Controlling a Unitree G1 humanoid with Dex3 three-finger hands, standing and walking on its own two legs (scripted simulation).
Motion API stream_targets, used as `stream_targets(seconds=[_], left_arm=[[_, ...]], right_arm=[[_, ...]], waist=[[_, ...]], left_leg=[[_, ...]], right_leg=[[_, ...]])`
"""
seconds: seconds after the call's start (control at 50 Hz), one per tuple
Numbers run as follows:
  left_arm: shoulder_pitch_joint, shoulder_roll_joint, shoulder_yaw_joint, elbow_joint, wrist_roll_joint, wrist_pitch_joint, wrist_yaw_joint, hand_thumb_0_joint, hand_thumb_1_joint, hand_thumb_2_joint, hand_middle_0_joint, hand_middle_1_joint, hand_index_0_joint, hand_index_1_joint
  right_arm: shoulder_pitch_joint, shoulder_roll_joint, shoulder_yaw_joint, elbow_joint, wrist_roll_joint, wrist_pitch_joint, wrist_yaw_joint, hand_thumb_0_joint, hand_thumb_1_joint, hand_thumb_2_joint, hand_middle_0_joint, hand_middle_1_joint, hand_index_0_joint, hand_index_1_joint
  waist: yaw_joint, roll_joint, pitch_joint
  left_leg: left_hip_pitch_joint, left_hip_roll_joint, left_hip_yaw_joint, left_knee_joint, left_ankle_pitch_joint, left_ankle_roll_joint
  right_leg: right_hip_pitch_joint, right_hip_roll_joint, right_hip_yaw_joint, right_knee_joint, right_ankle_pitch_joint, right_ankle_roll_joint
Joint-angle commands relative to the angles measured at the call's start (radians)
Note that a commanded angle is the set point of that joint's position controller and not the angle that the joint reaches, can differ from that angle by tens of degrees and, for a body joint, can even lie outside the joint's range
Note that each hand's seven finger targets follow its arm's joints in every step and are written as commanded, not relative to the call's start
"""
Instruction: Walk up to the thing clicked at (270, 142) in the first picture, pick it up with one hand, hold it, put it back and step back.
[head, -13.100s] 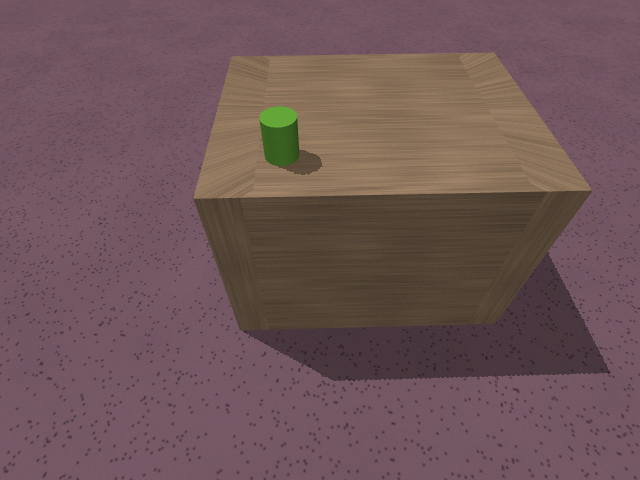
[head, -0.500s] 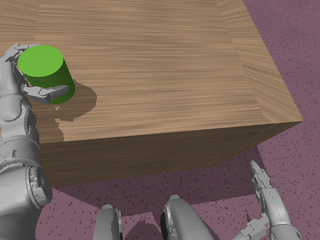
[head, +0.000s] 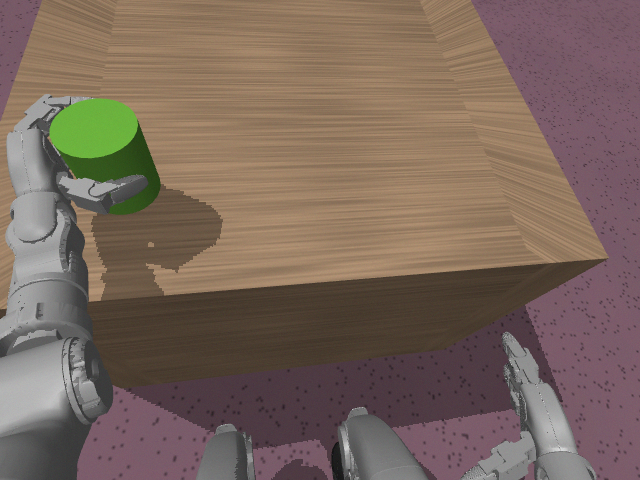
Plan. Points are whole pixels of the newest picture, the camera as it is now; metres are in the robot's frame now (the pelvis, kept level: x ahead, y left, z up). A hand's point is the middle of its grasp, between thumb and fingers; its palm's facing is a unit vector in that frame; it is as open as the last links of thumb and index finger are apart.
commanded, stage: settle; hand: left
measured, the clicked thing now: (112, 160) +0.50 +0.21 +0.06
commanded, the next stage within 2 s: lift in 0.42 s
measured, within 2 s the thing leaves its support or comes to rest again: neither
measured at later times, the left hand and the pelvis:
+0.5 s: hand (87, 144) +0.50 +0.22 +0.09, palm faces +0.20 -0.98 -0.01, open 11.8 cm; pelvis +0.00 +0.00 +0.01, yaw +0 degrees
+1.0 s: hand (77, 123) +0.47 +0.21 +0.15, palm faces +0.19 -0.98 -0.01, open 11.8 cm; pelvis +0.02 +0.00 +0.04, yaw +0 degrees
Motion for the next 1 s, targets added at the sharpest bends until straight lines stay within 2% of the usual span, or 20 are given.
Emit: stream_targets(seconds=[0.0,0.04,0.08,0.1,0.22,0.26,0.28,0.38,0.42,0.46,0.52,0.6,0.64,0.66,0.72,0.76,0.78,0.86,0.92,0.98], left_arm=[[-0.474,0.243,0.017,-0.241,-0.027,-0.077,-0.013,0.0,-0.009,1.264,-1.273,-1.426,-1.302,-1.43],[-0.471,0.26,0.029,-0.237,-0.029,-0.073,-0.016,0.0,-0.018,1.272,-1.283,-1.439,-1.313,-1.442],[-0.477,0.233,0.009,-0.247,-0.033,-0.07,-0.017,0.0,-0.009,1.273,-1.273,-1.429,-1.301,-1.435],[-0.481,0.261,0.027,-0.255,-0.032,-0.071,-0.014,0.0,-0.028,1.27,-1.272,-1.429,-1.299,-1.436],[-0.5,0.279,0.03,-0.278,-0.037,-0.07,-0.014,0.0,-0.042,1.266,-1.256,-1.422,-1.286,-1.427],[-0.498,0.259,0.028,-0.261,-0.038,-0.068,-0.015,0.0,-0.058,1.246,-1.248,-1.409,-1.281,-1.41],[-0.508,0.246,0.012,-0.28,-0.036,-0.065,-0.015,0.0,-0.04,1.249,-1.249,-1.405,-1.28,-1.408],[-0.508,0.266,0.021,-0.289,-0.039,-0.056,-0.013,0.0,-0.068,1.261,-1.257,-1.421,-1.289,-1.425],[-0.51,0.237,0.004,-0.281,-0.043,-0.05,-0.016,0.0,-0.072,1.251,-1.247,-1.412,-1.28,-1.414],[-0.498,0.265,0.015,-0.265,-0.041,-0.043,-0.015,0.0,-0.064,1.259,-1.257,-1.425,-1.289,-1.428],[-0.518,0.254,0.013,-0.266,-0.046,-0.038,-0.019,0.0,0.0,1.23,-1.256,-1.402,-1.299,-1.392],[-0.479,0.255,0.017,-0.291,-0.049,-0.028,-0.007,0.0,0.076,1.249,-1.277,-1.421,-1.324,-1.405],[-0.487,0.21,-0.012,-0.327,-0.054,-0.025,-0.006,0.0,0.03,1.245,-1.286,-1.434,-1.335,-1.417],[-0.474,0.213,-0.01,-0.333,-0.059,-0.02,-0.004,0.0,0.034,1.249,-1.292,-1.436,-1.338,-1.422],[-0.464,0.179,-0.034,-0.386,-0.07,-0.009,-0.004,0.0,0.021,1.262,-1.298,-1.445,-1.34,-1.435],[-0.464,0.178,-0.039,-0.426,-0.076,0.001,-0.002,0.0,0.031,1.266,-1.296,-1.445,-1.337,-1.436],[-0.449,0.178,-0.042,-0.438,-0.072,0.011,0.004,0.0,0.037,1.269,-1.283,-1.435,-1.324,-1.427],[-0.389,0.169,-0.032,-0.503,-0.08,0.049,0.028,0.0,0.053,1.249,-1.246,-1.402,-1.29,-1.391],[-0.341,0.094,-0.076,-0.566,-0.089,0.086,0.034,0.0,0.019,1.236,-1.231,-1.393,-1.277,-1.38],[-0.287,0.075,-0.073,-0.613,-0.1,0.123,0.045,0.0,-0.003,1.241,-1.221,-1.387,-1.264,-1.379]], right_arm=[[0.015,-0.15,-0.09,-0.177,0.004,-0.057,-0.016,0.0,0.534,-0.055,0.05,0.05,0.05,0.05],[0.021,-0.166,-0.106,-0.169,0.006,-0.053,-0.02,0.0,0.531,-0.055,0.05,0.05,0.05,0.05],[0.031,-0.152,-0.09,-0.166,0.008,-0.054,-0.019,0.0,0.535,-0.055,0.05,0.05,0.05,0.05],[0.021,-0.165,-0.104,-0.152,0.009,-0.053,-0.021,0.0,0.531,-0.056,0.05,0.05,0.05,0.05],[0.027,-0.147,-0.087,-0.103,0.01,-0.055,-0.019,0.0,0.533,-0.055,0.05,0.05,0.05,0.05],[0.015,-0.151,-0.095,-0.102,0.005,-0.058,-0.019,0.0,0.531,-0.054,0.05,0.05,0.05,0.05],[0.017,-0.133,-0.074,-0.102,0.007,-0.058,-0.018,0.0,0.535,-0.053,0.05,0.05,0.05,0.05],[-0.007,-0.155,-0.1,-0.097,0.012,-0.062,-0.027,0.0,0.531,-0.054,0.05,0.05,0.05,0.05],[0.001,-0.127,-0.067,-0.088,0.013,-0.061,-0.025,0.0,0.533,-0.054,0.05,0.05,0.05,0.05],[0.007,-0.153,-0.098,-0.085,0.018,-0.063,-0.033,0.0,0.53,-0.054,0.05,0.05,0.05,0.05],[-0.01,-0.138,-0.077,-0.077,0.017,-0.066,-0.032,0.0,0.534,-0.052,0.049,0.05,0.05,0.05],[-0.001,-0.18,-0.134,-0.059,0.021,-0.064,-0.037,0.0,0.54,-0.05,0.049,0.05,0.05,0.05],[-0.033,-0.144,-0.107,-0.064,0.026,-0.07,-0.038,0.0,0.536,-0.05,0.049,0.05,0.05,0.05],[-0.018,-0.168,-0.132,-0.054,0.03,-0.071,-0.043,0.0,0.535,-0.051,0.049,0.05,0.05,0.05],[-0.034,-0.12,-0.087,-0.034,0.035,-0.077,-0.043,0.0,0.533,-0.052,0.049,0.05,0.05,0.05],[-0.03,-0.144,-0.108,-0.023,0.034,-0.074,-0.049,0.0,0.533,-0.052,0.049,0.05,0.05,0.05],[-0.029,-0.121,-0.082,-0.011,0.037,-0.075,-0.049,0.0,0.54,-0.051,0.049,0.05,0.05,0.05],[-0.02,-0.163,-0.135,0.024,0.039,-0.071,-0.057,0.0,0.545,-0.049,0.049,0.05,0.05,0.05],[-0.018,-0.139,-0.125,0.031,0.047,-0.073,-0.058,0.0,0.545,-0.048,0.049,0.05,0.05,0.05],[-0.016,-0.132,-0.117,0.044,0.057,-0.074,-0.061,0.0,0.542,-0.05,0.049,0.05,0.05,0.05]], waist=[[0.008,0.186,-0.523],[0.013,0.172,-0.527],[0.012,0.176,-0.523],[0.022,0.178,-0.523],[0.033,0.219,-0.513],[0.026,0.212,-0.518],[0.029,0.222,-0.521],[0.027,0.207,-0.523],[0.035,0.192,-0.51],[0.026,0.166,-0.515],[0.036,0.181,-0.497],[0.045,0.168,-0.488],[0.059,0.173,-0.496],[0.056,0.164,-0.499],[0.079,0.176,-0.512],[0.076,0.174,-0.543],[0.089,0.183,-0.535],[0.104,0.173,-0.494],[0.107,0.157,-0.461],[0.128,0.117,-0.455]], left_leg=[[0.388,-0.028,0.005,-0.142,0.415,0.014],[0.396,-0.029,0.008,-0.149,0.4,0.017],[0.418,-0.028,0.007,-0.161,0.409,0.015],[0.428,-0.026,0.003,-0.164,0.412,0.013],[0.451,-0.025,0.001,-0.174,0.456,0.007],[0.47,-0.02,-0.004,-0.178,0.464,0.005],[0.472,-0.022,0.0,-0.179,0.464,0.006],[0.471,-0.025,0.006,-0.193,0.408,0.011],[0.461,-0.025,0.005,-0.206,0.396,0.011],[0.457,-0.028,0.015,-0.201,0.403,0.018],[0.457,-0.027,0.011,-0.212,0.414,0.012],[0.465,-0.032,0.016,-0.235,0.356,0.015],[0.488,-0.031,0.017,-0.244,0.35,0.014],[0.511,-0.03,0.017,-0.25,0.368,0.012],[0.544,-0.027,0.014,-0.253,0.441,0.007],[0.573,-0.024,0.016,-0.248,0.497,0.009],[0.575,-0.028,0.021,-0.252,0.504,0.008],[0.606,-0.028,0.022,-0.282,0.512,0.003],[0.625,-0.026,0.025,-0.3,0.536,0.002],[0.634,-0.026,0.025,-0.318,0.566,0.003]], right_leg=[[0.253,0.028,-0.006,-0.114,0.37,-0.044],[0.256,0.026,-0.002,-0.126,0.365,-0.041],[0.26,0.027,-0.005,-0.13,0.363,-0.043],[0.25,0.028,-0.007,-0.135,0.352,-0.045],[0.255,0.027,-0.01,-0.138,0.369,-0.049],[0.249,0.029,-0.015,-0.141,0.369,-0.05],[0.251,0.026,-0.011,-0.144,0.37,-0.05],[0.27,0.024,-0.005,-0.163,0.348,-0.047],[0.278,0.026,-0.008,-0.171,0.338,-0.047],[0.308,0.022,0.0,-0.177,0.369,-0.041],[0.301,0.024,-0.005,-0.18,0.364,-0.045],[0.315,0.021,-0.001,-0.203,0.327,-0.042],[0.322,0.022,-0.003,-0.212,0.318,-0.042],[0.325,0.024,-0.005,-0.213,0.33,-0.042],[0.349,0.024,-0.01,-0.212,0.372,-0.044],[0.368,0.023,-0.007,-0.219,0.418,-0.039],[0.389,0.02,-0.003,-0.222,0.429,-0.039],[0.409,0.021,-0.007,-0.244,0.425,-0.041],[0.429,0.022,-0.011,-0.26,0.45,-0.038],[0.476,0.021,-0.013,-0.27,0.477,-0.037]])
